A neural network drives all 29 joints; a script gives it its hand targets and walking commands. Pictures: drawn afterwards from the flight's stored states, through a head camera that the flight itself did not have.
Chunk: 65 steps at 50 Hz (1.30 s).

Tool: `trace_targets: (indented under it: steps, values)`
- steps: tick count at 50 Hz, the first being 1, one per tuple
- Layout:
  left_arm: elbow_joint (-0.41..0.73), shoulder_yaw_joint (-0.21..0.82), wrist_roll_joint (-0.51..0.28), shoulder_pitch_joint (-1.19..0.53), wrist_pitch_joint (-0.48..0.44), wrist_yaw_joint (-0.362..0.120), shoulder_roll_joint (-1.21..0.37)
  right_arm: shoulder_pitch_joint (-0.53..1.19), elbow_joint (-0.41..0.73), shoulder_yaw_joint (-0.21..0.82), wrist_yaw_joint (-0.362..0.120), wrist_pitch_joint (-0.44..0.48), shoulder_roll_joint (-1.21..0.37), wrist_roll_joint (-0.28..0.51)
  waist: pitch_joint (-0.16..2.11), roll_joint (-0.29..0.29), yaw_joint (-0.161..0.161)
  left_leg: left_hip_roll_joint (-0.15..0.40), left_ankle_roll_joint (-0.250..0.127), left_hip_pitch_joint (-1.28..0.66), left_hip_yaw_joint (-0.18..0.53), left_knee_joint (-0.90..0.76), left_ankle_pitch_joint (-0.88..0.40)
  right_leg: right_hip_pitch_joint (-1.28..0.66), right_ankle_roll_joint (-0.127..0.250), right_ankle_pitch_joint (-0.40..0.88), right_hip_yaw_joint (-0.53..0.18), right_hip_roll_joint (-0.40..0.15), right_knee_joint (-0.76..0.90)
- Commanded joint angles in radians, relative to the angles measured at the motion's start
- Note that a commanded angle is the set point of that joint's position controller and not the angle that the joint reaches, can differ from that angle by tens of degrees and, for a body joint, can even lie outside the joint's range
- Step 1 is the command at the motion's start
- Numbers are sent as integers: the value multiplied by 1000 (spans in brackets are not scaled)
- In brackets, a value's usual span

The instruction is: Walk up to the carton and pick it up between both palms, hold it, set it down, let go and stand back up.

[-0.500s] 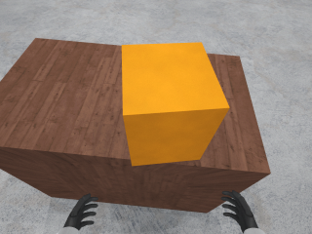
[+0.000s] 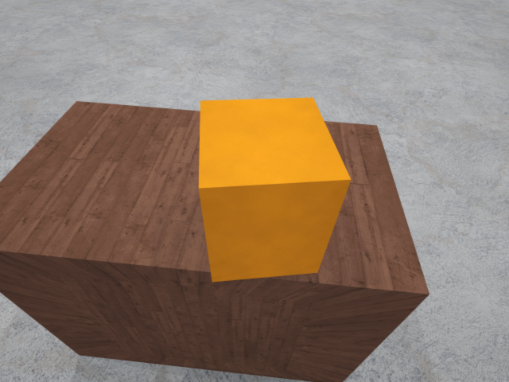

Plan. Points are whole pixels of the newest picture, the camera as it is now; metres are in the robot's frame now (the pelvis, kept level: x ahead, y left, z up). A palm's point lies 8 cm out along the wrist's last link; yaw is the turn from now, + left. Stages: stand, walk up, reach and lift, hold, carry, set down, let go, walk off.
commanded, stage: stand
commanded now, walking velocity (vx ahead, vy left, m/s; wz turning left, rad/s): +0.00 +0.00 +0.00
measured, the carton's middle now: (261, 191) +0.43 +0.03 +0.07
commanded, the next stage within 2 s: none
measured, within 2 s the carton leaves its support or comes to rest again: neither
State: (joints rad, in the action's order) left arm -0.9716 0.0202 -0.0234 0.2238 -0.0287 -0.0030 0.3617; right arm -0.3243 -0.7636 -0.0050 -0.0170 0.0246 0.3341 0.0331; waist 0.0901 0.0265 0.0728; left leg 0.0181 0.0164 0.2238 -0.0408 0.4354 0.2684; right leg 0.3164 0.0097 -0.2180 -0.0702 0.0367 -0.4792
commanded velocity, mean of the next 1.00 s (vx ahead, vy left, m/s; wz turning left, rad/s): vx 0.00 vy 0.00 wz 0.00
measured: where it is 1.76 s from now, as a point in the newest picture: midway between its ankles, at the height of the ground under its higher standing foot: outside the picture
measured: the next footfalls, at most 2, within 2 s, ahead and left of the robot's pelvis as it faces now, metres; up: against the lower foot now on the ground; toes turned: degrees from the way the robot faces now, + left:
none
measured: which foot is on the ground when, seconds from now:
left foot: down 0.00-1.00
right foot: down 0.00-1.00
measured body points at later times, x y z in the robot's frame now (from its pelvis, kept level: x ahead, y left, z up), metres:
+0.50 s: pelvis -0.02 +0.00 +0.00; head -0.04 -0.01 +0.45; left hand +0.02 +0.30 -0.13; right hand +0.06 -0.29 -0.11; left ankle -0.03 +0.13 -0.74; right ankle +0.02 -0.11 -0.74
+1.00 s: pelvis -0.03 +0.00 +0.00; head -0.05 -0.01 +0.45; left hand +0.01 +0.30 -0.13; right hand +0.08 -0.29 -0.11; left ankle -0.03 +0.13 -0.74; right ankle +0.02 -0.11 -0.74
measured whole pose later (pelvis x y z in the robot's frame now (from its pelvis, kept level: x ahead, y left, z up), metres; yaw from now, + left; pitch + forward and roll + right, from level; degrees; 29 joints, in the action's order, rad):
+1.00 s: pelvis -0.03 +0.00 +0.00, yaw +0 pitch +1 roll +1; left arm -1.09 0.02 -0.02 0.22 -0.04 -0.01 0.35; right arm -0.32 -0.80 -0.01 -0.01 0.02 0.34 0.03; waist 0.09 0.01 0.07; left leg 0.02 0.02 0.22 -0.04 0.44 0.23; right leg 0.32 0.01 -0.18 -0.07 0.04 -0.48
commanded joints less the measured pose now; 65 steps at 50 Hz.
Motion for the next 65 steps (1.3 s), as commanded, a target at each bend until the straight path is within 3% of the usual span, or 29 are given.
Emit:
trace_targets:
  steps: [1,2,3,7,8,9,10,13,15,18,23,24,27,33,35,36,39,42,45,46,48,49,53,54,57,58,60,61,65]
  values:
    - [29,-65,55,-44,-36,2,222,11,-18,-58,34,30,225,-79,-37,-87,-53,98,-70,-19,118,-41,-155,-137,33,218,-103,-145,74]
    - [-10,-57,60,-17,-43,3,199,28,-15,-61,27,31,200,-76,52,-102,-42,101,-67,-75,113,-36,-156,-160,27,170,-81,-140,74]
    - [12,-44,56,-43,-45,1,199,17,-17,-57,25,29,216,-71,53,-33,-55,94,-57,-60,120,-24,-143,-152,25,174,-96,-137,87]
    - [-13,-63,59,-27,-40,6,213,-3,-18,-58,17,22,187,-71,-38,-106,-62,68,-63,-20,92,-19,-22,-110,27,74,-137,-151,120]
    - [-8,-52,77,-82,-44,0,225,18,-28,-60,16,26,194,-76,-52,1,-83,88,-71,-33,108,-47,-25,-68,43,52,-130,-145,113]
    - [-12,-47,68,-65,-41,-5,193,-11,-27,-64,19,33,217,-71,-17,9,-83,82,-70,-44,114,-39,-1,-89,37,-1,-117,-141,132]
    - [-24,-48,66,-12,-41,-5,193,10,-30,-73,18,31,240,-85,-25,-60,-59,83,-72,-56,114,-47,-20,-78,32,30,-136,-137,140]
    - [-31,-50,68,-45,-43,-2,202,-5,-30,-60,15,27,198,-90,-65,-20,-63,87,-76,4,125,-76,46,-83,21,-29,-122,-125,140]
    - [-36,-51,64,-30,-46,-1,212,9,-20,-76,10,30,207,-74,-66,-95,-53,81,-72,7,124,-71,-3,-83,35,2,-136,-137,125]
    - [-59,-54,66,-31,-45,2,216,-13,-27,-66,18,33,188,-72,-23,-23,-54,94,-69,-25,122,-54,-14,-109,37,32,-131,-147,129]
    - [-54,-63,66,-68,-37,-7,224,7,-24,-65,20,30,222,-64,-85,-54,-59,72,-60,-3,99,-39,-21,-52,24,-74,-142,-135,158]
    - [-35,-55,63,-56,-43,-8,193,7,-22,-69,25,35,240,-78,-90,-6,-52,97,-79,-9,126,-48,-26,-58,26,-48,-126,-134,157]
    - [-64,-40,52,-65,-48,-2,182,-38,-43,-72,27,33,239,-68,-76,-91,-88,80,-67,-34,118,-47,-44,-43,27,31,-133,-137,139]
    - [-68,-49,44,-57,-44,1,220,-19,-52,-68,23,28,232,-64,-111,-81,-79,90,-66,-19,121,-73,-45,-67,36,50,-114,-136,135]
    - [-67,-56,46,-19,-43,-4,222,5,-35,-65,22,36,242,-63,-68,-88,-35,100,-72,-14,123,-64,-62,-108,30,73,-131,-137,133]
    - [-83,-53,44,-28,-41,-6,197,13,-34,-66,24,28,241,-65,-19,-63,-54,104,-72,-37,117,-57,-88,-132,26,115,-111,-143,123]
    - [-82,-47,46,-58,-47,-7,185,16,-45,-61,23,38,224,-59,-71,-29,-59,94,-67,-32,109,-49,-77,-78,17,88,-124,-145,141]
    - [-85,-59,56,-48,-43,1,235,33,-39,-55,27,30,206,-62,-39,-103,-70,103,-70,-33,102,-66,-45,-107,41,90,-138,-152,136]
    - [-87,-54,53,-48,-31,-2,211,12,-57,-60,32,22,222,-53,-41,-49,-59,88,-73,-59,102,-39,-14,-101,15,-27,-147,-143,182]
    - [-70,-43,56,-70,-37,0,213,54,-47,-64,27,25,207,-62,-114,-7,-58,109,-75,-25,118,-68,-25,-78,39,69,-137,-156,147]
    - [-71,-45,49,-71,-41,-4,213,60,-50,-66,29,26,258,-59,-44,-113,-70,100,-63,-69,99,-59,-47,-69,33,29,-152,-153,156]
    - [-68,-41,38,-58,-47,-4,204,43,-60,-65,30,22,244,-51,-74,-40,-58,109,-75,-68,123,-62,-78,-57,25,12,-146,-144,158]
    - [-78,-47,43,-61,-33,4,240,81,-52,-62,23,24,209,-55,-88,-62,-56,90,-74,-52,112,-37,-2,-17,29,-84,-175,-154,186]
    - [-84,-48,63,-94,-29,0,223,99,-49,-59,21,31,211,-67,-110,-52,-87,90,-56,-47,103,-47,25,5,38,-104,-168,-151,187]
    - [-73,-41,40,-53,-36,-5,217,79,-71,-69,23,21,256,-65,-108,-87,-48,87,-74,-33,114,-63,6,-27,26,-26,-136,-135,162]
    - [-92,-45,50,-70,-40,2,218,55,-65,-52,17,29,195,-51,-75,-36,-79,108,-71,-41,123,-68,-19,-62,33,-34,-145,-155,172]
    - [-78,-45,42,-46,-39,-2,220,77,-72,-59,24,24,216,-55,-74,-23,-50,99,-66,-36,106,-54,-31,-84,38,69,-143,-155,175]
    - [-80,-44,40,-55,-39,7,197,79,-66,-64,31,29,222,-67,-91,-86,-55,100,-71,-53,109,-82,-48,-65,38,136,-140,-162,156]
    - [-79,-52,47,-63,-35,1,250,70,-79,-51,18,29,200,-53,-13,-69,-62,109,-69,-76,118,-74,-72,-112,37,130,-120,-149,122]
